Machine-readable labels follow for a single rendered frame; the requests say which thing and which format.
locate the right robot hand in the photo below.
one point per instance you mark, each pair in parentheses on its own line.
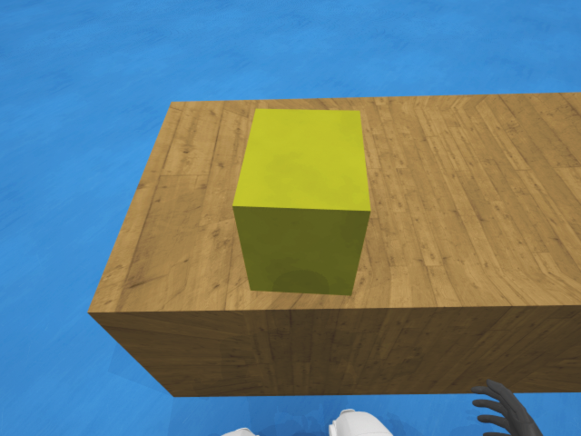
(517,421)

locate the robot right thigh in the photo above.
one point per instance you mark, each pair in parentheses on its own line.
(358,423)

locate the carton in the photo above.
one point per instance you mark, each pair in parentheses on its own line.
(302,201)

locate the pedestal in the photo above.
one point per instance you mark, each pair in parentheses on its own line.
(470,267)

